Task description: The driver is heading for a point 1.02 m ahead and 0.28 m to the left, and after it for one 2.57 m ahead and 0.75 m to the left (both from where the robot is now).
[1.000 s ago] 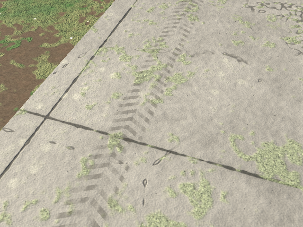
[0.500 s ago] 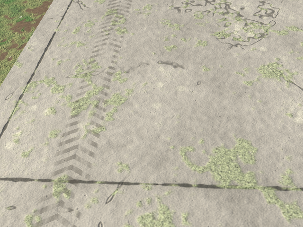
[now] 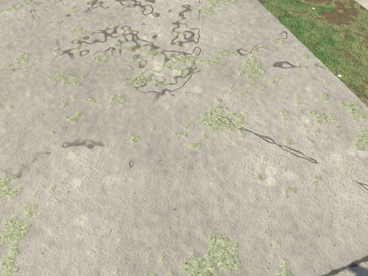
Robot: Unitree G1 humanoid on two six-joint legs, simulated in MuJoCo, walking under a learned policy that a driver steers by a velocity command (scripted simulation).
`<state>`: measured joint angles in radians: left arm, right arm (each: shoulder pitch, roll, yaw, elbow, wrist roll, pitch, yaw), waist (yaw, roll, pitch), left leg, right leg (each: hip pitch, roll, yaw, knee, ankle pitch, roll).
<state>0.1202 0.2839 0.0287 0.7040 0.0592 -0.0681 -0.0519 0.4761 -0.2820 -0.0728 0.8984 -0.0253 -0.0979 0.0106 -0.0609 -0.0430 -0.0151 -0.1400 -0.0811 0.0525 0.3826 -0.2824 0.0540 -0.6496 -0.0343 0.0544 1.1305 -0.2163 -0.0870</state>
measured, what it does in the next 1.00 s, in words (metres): walks ahead, turning left: right foot, then left foot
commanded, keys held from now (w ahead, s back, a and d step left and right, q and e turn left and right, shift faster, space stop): w+q+shift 0.74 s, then w+shift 0.08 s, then w+e+shift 0.10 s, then e+shift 0.08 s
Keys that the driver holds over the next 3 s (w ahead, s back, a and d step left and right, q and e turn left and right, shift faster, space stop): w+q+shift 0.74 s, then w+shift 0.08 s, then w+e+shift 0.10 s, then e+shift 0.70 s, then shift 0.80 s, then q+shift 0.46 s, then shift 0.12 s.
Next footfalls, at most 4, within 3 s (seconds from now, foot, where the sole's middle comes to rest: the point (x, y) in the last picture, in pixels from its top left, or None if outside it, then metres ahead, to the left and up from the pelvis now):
0.20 right None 0.39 -0.13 -0.77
0.64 left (138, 220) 0.74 0.17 -0.77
1.08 right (103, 139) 1.17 0.35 -0.77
1.70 left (65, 131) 1.23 0.53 -0.77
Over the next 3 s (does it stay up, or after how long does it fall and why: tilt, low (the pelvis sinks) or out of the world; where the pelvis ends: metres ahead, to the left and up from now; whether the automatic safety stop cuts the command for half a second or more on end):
stays up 1.17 0.50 0.01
